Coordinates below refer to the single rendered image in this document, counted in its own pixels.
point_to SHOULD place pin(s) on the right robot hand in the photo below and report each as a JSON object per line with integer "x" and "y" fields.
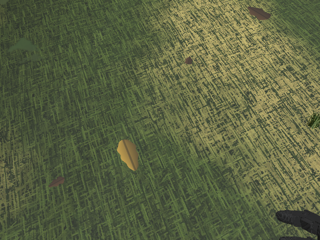
{"x": 306, "y": 219}

